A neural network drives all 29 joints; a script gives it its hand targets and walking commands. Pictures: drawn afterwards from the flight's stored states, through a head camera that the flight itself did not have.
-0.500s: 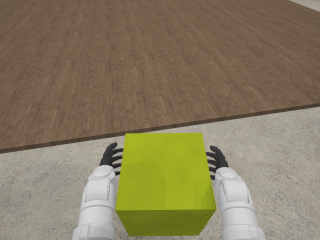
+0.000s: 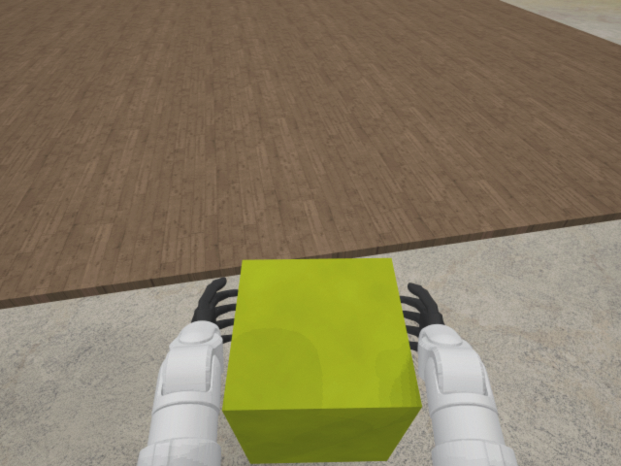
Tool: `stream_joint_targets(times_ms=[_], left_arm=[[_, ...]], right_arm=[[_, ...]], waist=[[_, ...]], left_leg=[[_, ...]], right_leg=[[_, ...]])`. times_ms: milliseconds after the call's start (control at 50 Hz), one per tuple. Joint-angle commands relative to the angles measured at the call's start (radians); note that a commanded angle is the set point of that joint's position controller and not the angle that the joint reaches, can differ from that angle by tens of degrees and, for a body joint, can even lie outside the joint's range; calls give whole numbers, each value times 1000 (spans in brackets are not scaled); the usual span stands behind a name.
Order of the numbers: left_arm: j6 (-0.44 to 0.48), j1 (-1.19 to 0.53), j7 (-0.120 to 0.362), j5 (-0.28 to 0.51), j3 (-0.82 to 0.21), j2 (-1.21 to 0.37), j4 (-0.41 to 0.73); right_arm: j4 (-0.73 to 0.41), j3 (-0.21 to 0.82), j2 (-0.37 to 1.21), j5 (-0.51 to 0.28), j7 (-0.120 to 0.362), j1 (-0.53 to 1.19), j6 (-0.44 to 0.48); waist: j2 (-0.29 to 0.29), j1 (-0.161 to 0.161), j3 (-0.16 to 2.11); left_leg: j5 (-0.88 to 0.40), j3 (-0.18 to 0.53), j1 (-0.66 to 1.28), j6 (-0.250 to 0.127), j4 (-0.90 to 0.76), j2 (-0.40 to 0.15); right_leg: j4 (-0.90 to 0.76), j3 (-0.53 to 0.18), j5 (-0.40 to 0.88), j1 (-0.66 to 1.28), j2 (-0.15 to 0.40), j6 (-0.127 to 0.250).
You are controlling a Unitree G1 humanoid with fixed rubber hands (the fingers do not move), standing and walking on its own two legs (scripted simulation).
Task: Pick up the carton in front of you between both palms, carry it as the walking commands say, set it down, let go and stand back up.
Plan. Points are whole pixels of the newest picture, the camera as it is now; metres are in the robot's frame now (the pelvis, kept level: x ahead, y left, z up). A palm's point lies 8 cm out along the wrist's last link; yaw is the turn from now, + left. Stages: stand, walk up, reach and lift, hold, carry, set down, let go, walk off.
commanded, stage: hold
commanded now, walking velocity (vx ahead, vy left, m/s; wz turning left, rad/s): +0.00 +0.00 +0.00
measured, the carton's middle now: (318, 365) +0.29 +0.00 -0.04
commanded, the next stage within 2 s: carry in 0.36 s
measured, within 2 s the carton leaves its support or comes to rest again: neither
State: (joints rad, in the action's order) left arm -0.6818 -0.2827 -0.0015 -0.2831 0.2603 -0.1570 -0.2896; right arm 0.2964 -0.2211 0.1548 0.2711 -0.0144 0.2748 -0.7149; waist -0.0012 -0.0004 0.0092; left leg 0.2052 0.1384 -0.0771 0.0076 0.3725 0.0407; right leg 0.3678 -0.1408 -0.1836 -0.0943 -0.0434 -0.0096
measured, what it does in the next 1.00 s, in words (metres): walks ahead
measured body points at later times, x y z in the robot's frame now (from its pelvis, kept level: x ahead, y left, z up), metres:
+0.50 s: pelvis +0.00 +0.00 -0.01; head -0.04 +0.01 +0.44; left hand +0.31 +0.16 +0.06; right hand +0.31 -0.14 +0.05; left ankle +0.00 +0.13 -0.74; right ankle +0.02 -0.13 -0.74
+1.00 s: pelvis +0.20 +0.03 -0.01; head +0.19 +0.04 +0.44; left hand +0.47 +0.21 +0.08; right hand +0.49 -0.10 +0.08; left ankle +0.28 +0.12 -0.74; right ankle +0.09 -0.10 -0.75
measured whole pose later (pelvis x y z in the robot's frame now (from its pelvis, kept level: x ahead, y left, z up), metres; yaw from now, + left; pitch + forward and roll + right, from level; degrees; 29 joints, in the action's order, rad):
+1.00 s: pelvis +0.20 +0.03 -0.01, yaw +3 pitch +5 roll +1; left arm -1.22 -0.18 -0.11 -0.10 0.11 -0.14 0.38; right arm -0.37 -0.12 0.13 0.09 -0.09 0.16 -1.23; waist -0.05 -0.03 0.12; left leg 0.24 -0.20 -0.46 -0.01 0.52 -0.04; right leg 0.38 0.15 -0.38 -0.08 0.08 -0.03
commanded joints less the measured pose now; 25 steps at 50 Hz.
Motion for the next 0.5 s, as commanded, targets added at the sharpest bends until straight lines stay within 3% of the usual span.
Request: stream_joint_targets(times_ms=[0,100,180,320,340,360,380,400,440,460,480], left_arm=[[-14,-435,249,277,-596,-974,30],[-57,-380,238,257,-561,-920,36],[-57,-432,246,256,-549,-929,18],[-48,-504,253,264,-548,-952,-3],[-48,-492,250,270,-559,-955,30],[-55,-502,244,287,-584,-966,44],[-63,-499,237,286,-583,-946,62],[-73,-500,229,289,-600,-949,85],[-98,-464,213,330,-662,-946,149],[-116,-444,206,343,-686,-936,175],[-139,-441,198,358,-713,-926,211]], right_arm=[[-118,584,944,-288,248,531,32],[-114,547,896,-270,241,476,-11],[-105,532,902,-267,251,534,-12],[-80,536,925,-274,260,596,-4],[-130,578,944,-283,257,620,-5],[-146,585,947,-297,253,627,-11],[-156,590,931,-308,250,614,-21],[-186,610,934,-323,247,622,-28],[-231,670,923,-363,240,599,-56],[-250,684,906,-377,236,582,-74],[-280,705,902,-397,233,573,-95]], waist=[[9,7,271],[8,2,188],[3,5,152],[6,5,179],[-20,4,218],[-35,-2,200],[-39,-2,178],[-67,-3,161],[-111,-9,233],[-123,-10,274],[-123,-9,297]], left_leg=[[-237,-50,62,15,-52,47],[-209,-52,53,16,-71,44],[-103,-57,29,9,-76,40],[-66,-59,18,5,-59,37],[147,-13,-117,-10,10,-114],[414,6,-186,-16,0,-80],[531,-1,-260,-12,2,-70],[490,-45,-297,2,60,-48],[167,-163,-258,16,221,-11],[163,-178,-246,13,187,-12],[205,-185,-196,6,148,-8]], right_leg=[[-46,54,193,100,-51,-7],[-68,58,157,94,-48,-3],[-72,64,59,67,-46,-1],[-55,64,32,61,-42,2],[9,25,-162,-31,112,2],[-32,-10,-440,-59,101,16],[-50,-42,-601,-97,118,28],[-70,-56,-617,-129,127,37],[-87,-106,-426,-88,195,73],[-66,-100,-389,-67,211,87],[-59,-82,-447,-111,205,90]])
